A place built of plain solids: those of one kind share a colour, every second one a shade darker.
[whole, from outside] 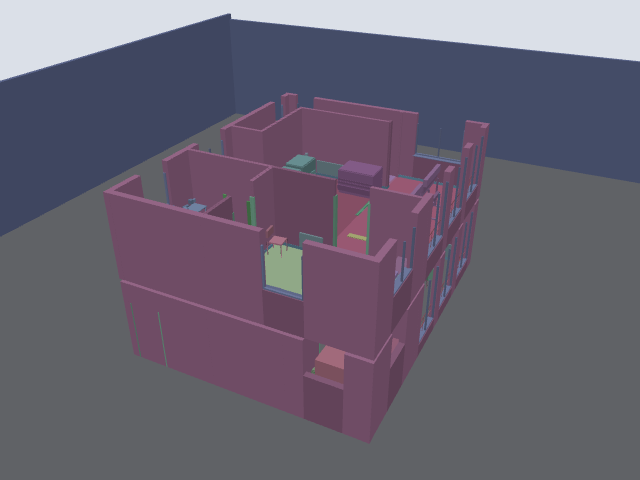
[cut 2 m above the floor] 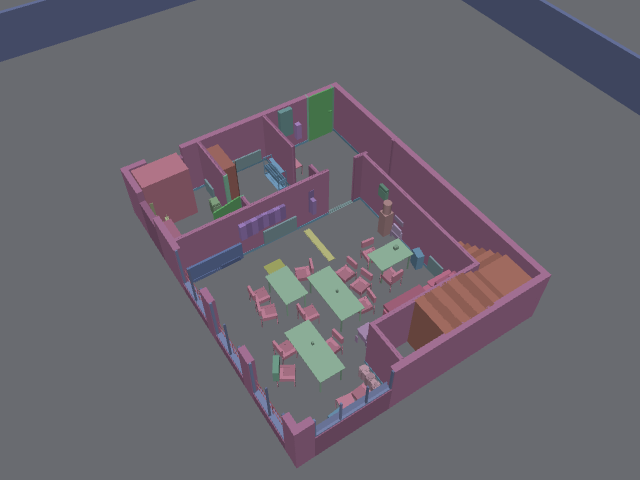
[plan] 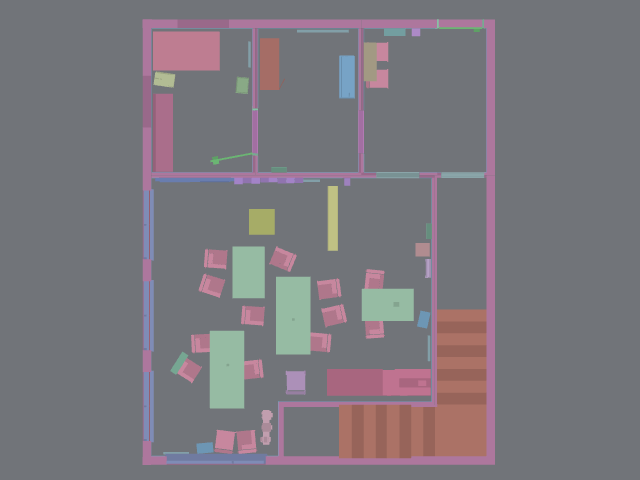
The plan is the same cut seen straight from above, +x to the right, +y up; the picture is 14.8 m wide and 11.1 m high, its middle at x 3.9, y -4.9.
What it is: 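The office and mess block of a small works, two storeys; below the hands' lockers and wash room and the mess room; above, up a stair of two flights round a corner between walls, the drawing office and two small rooms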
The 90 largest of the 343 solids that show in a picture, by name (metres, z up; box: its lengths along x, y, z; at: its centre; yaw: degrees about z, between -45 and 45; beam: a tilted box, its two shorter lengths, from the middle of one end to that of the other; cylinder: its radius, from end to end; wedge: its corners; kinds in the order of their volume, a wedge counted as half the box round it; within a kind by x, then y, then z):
{
 "yard_bound_1": {"box": [27.62, 0.2, 5.9], "at": [4.57, -21.35, 2.9]},
 "yard_bound_2": {"box": [27.62, 0.2, 6.2], "at": [4.57, 11.57, 3.05]},
 "yard_bound_3": {"box": [0.2, 33.12, 6.2], "at": [18.28, -4.89, 3.05]},
 "wall_1": {"box": [0.2, 0.56, 2.85], "at": [-0.1, -9.82, 1.38]},
 "wall_2": {"box": [0.2, 0.56, 2.85], "at": [-0.1, -9.82, 4.33]},
 "wall_3": {"box": [0.2, 1.61, 0.7], "at": [-0.1, -8.75, 3.25]},
 "wall_4": {"box": [0.2, 0.51, 2.85], "at": [-0.1, -7.7, 1.38]},
 "wall_5": {"box": [0.2, 0.51, 2.85], "at": [-0.1, -7.7, 4.33]},
 "wall_6": {"box": [0.2, 0.51, 2.85], "at": [-0.1, -5.6, 1.38]},
 "wall_7": {"box": [0.2, 0.51, 2.85], "at": [-0.1, -5.6, 4.33]},
 "wall_8": {"box": [0.2, 0.96, 2.85], "at": [-0.1, -2.92, 4.33]},
 "wall_9": {"box": [0.2, 1.11, 2.85], "at": [-0.1, -2.85, 1.38]},
 "wall_10": {"box": [0.2, 1.21, 1.65], "at": [-0.1, -1.7, 0.78]},
 "wall_11": {"box": [0.2, 1.51, 1.15], "at": [-0.1, -1.7, 3.48]},
 "wall_12": {"box": [0.2, 1.31, 2.85], "at": [-0.1, -0.45, 1.38]},
 "wall_13": {"box": [0.2, 1.16, 2.85], "at": [-0.1, -0.38, 4.33]},
 "wall_14": {"box": [0.56, 0.2, 2.85], "at": [0.07, -10.0, 1.38]},
 "wall_15": {"box": [0.81, 0.2, 2.85], "at": [0.2, -10.0, 4.33]},
 "wall_16": {"box": [0.81, 0.2, 2.85], "at": [0.2, 0.1, 1.38]},
 "wall_17": {"box": [1.51, 0.06, 2.85], "at": [0.75, -3.43, 4.33]},
 "wall_18": {"box": [1.51, 0.06, 2.85], "at": [0.75, -3.37, 4.33]},
 "wall_19": {"box": [1.96, 0.2, 2.85], "at": [0.78, 0.1, 4.33]},
 "wall_20": {"box": [2.4, 0.06, 2.85], "at": [1.2, -3.37, 1.38]},
 "wall_21": {"box": [1.21, 0.2, 1.65], "at": [1.2, 0.1, 0.78]},
 "wall_22": {"box": [2.46, 0.06, 2.85], "at": [1.23, -3.43, 1.38]},
 "wall_23": {"box": [2.31, 0.2, 1.15], "at": [1.5, -10.0, 0.53]},
 "wall_24": {"box": [1.81, 0.2, 1.25], "at": [1.5, -10.0, 3.52]},
 "wall_25": {"box": [0.61, 0.2, 2.85], "at": [2.1, 0.1, 1.38]},
 "wall_26": {"box": [1.21, 0.2, 1.15], "at": [2.35, 0.1, 3.48]},
 "wall_27": {"box": [0.06, 1.85, 2.85], "at": [2.37, -0.93, 1.38]},
 "wall_28": {"box": [0.06, 1.85, 2.85], "at": [2.43, -0.93, 1.38]},
 "wall_29": {"box": [0.61, 0.2, 2.85], "at": [2.7, -10.0, 4.33]},
 "wall_30": {"box": [0.06, 1.2, 3.2], "at": [3.03, -9.3, 1.55]},
 "wall_31": {"box": [2.57, 0.06, 2.85], "at": [3.62, -3.43, 1.38]},
 "wall_32": {"box": [2.45, 0.06, 2.85], "at": [3.62, -3.37, 1.38]},
 "wall_33": {"box": [2.45, 0.2, 2.85], "at": [3.62, 0.1, 1.38]},
 "wall_34": {"box": [2.12, 0.06, 2.85], "at": [3.65, -3.37, 4.33]},
 "wall_35": {"box": [2.17, 0.06, 2.85], "at": [3.68, -3.43, 4.33]},
 "wall_36": {"box": [1.76, 0.2, 2.85], "at": [3.83, 0.1, 4.33]},
 "wall_37": {"box": [3.61, 0.06, 2.85], "at": [4.75, -8.67, 1.38]},
 "wall_38": {"box": [3.61, 0.06, 2.85], "at": [4.75, -8.67, 4.33]},
 "wall_39": {"box": [3.61, 0.06, 3.2], "at": [4.8, -8.73, 1.55]},
 "wall_40": {"box": [3.61, 0.06, 2.85], "at": [4.8, -8.73, 4.33]},
 "wall_41": {"box": [0.06, 1.9, 2.85], "at": [4.82, -0.95, 1.38]},
 "wall_42": {"box": [3.66, 0.2, 2.85], "at": [4.83, -10.0, 4.33]},
 "wall_43": {"box": [0.06, 1.9, 2.85], "at": [4.88, -0.95, 1.38]},
 "wall_44": {"box": [4.95, 0.2, 3.2], "at": [5.47, -10.0, 1.55]},
 "wall_45": {"box": [3.11, 0.06, 2.85], "at": [6.2, -3.43, 4.33]},
 "wall_46": {"box": [3.05, 0.06, 2.85], "at": [6.22, -3.37, 4.33]},
 "wall_47": {"box": [3.25, 0.2, 2.85], "at": [6.33, 0.1, 4.33]},
 "wall_48": {"box": [3.1, 0.2, 2.85], "at": [6.4, 0.1, 1.38]},
 "wall_49": {"box": [0.06, 2.91, 2.85], "at": [6.52, -7.25, 4.33]},
 "wall_50": {"box": [0.06, 5.3, 2.85], "at": [6.52, -6.05, 1.38]},
 "wall_51": {"box": [0.06, 2.91, 2.85], "at": [6.58, -7.3, 4.33]},
 "wall_52": {"box": [0.06, 5.36, 3.2], "at": [6.58, -6.08, 1.55]},
 "wall_53": {"box": [0.51, 0.2, 2.85], "at": [7.7, -10.0, 4.33]},
 "wall_54": {"box": [0.2, 0.51, 2.85], "at": [7.85, -9.85, 4.33]},
 "wall_55": {"box": [0.2, 2.96, 2.85], "at": [7.85, -7.33, 4.33]},
 "wall_56": {"box": [0.2, 6.7, 3.2], "at": [7.85, -6.75, 1.55]},
 "wall_57": {"box": [0.2, 0.46, 2.85], "at": [7.85, -5.62, 4.33]},
 "wall_58": {"box": [0.2, 0.51, 2.85], "at": [7.85, -3.65, 4.33]},
 "wall_59": {"box": [0.2, 1.11, 2.85], "at": [7.85, -2.85, 4.33]},
 "wall_60": {"box": [0.2, 3.6, 2.85], "at": [7.85, -1.6, 1.38]},
 "wall_61": {"box": [0.2, 1.31, 2.85], "at": [7.85, -0.45, 4.33]},
 "stair_1": {"box": [0.3, 1.24, 3.02], "at": [4.49, -9.33, 1.46]},
 "stair_2": {"box": [0.3, 1.24, 2.85], "at": [4.76, -9.33, 1.38]},
 "stair_3": {"box": [0.3, 1.24, 2.67], "at": [5.04, -9.33, 1.29]},
 "stair_4": {"box": [0.3, 1.24, 2.5], "at": [5.31, -9.33, 1.2]},
 "stair_5": {"box": [0.3, 1.24, 2.33], "at": [5.59, -9.33, 1.11]},
 "stair_6": {"box": [0.3, 1.24, 2.15], "at": [5.86, -9.33, 1.02]},
 "stair_7": {"box": [0.3, 1.24, 1.98], "at": [6.14, -9.33, 0.94]},
 "stair_8": {"box": [0.3, 1.24, 1.8], "at": [6.41, -9.33, 0.85]},
 "stair_9": {"box": [1.24, 1.24, 1.62], "at": [7.18, -9.33, 0.76]},
 "stair_10": {"box": [1.24, 0.3, 1.45], "at": [7.18, -8.58, 0.68]},
 "stair_11": {"box": [1.24, 0.3, 1.27], "at": [7.18, -8.31, 0.59]},
 "stair_12": {"box": [1.24, 0.3, 1.1], "at": [7.18, -8.03, 0.5]},
 "stair_13": {"box": [1.24, 0.3, 0.93], "at": [7.18, -7.76, 0.41]},
 "stair_14": {"box": [1.24, 0.3, 0.75], "at": [7.18, -7.48, 0.33]},
 "raised_floor_drawing_1": {"box": [3.13, 6.63, 0.25], "at": [1.5, -6.65, 3.02]},
 "raised_floor_drawing_2": {"box": [3.68, 5.43, 0.25], "at": [4.78, -6.05, 3.02]},
 "raised_floor_buying_1": {"box": [4.83, 3.53, 0.25], "at": [2.35, -1.7, 3.02]},
 "wc_cubicles_1": {"box": [1.54, 0.91, 2.08], "at": [0.81, -0.53, 0.99]},
 "plan_chest_1": {"box": [1.32, 0.92, 0.98], "at": [3.78, -8.07, 3.59]},
 "plan_chest_2": {"box": [1.37, 0.95, 0.4], "at": [3.78, -8.05, 3.45]},
 "plan_chest_3": {"box": [1.37, 0.95, 0.4], "at": [3.78, -8.05, 3.85]},
 "lockers_1": {"box": [0.45, 1.2, 1.85], "at": [2.74, -0.83, 0.88]},
 "plan_chest_small_1": {"box": [0.73, 1.02, 0.42], "at": [6.0, -7.59, 3.88]},
 "plan_chest_small_2": {"box": [0.69, 0.97, 1.02], "at": [6.03, -7.6, 3.61]},
 "kitchenette_1": {"box": [2.4, 0.6, 0.68], "at": [5.26, -8.21, 0.44]},
 "filing_lateral_low_1": {"box": [0.48, 0.9, 0.73], "at": [0.29, -2.82, 3.46]}
}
